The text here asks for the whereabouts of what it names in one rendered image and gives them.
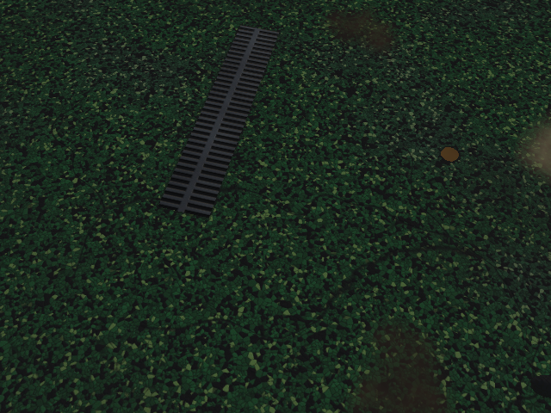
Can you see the robot right hand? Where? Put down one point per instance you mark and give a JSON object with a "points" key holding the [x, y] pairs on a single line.
{"points": [[542, 385]]}

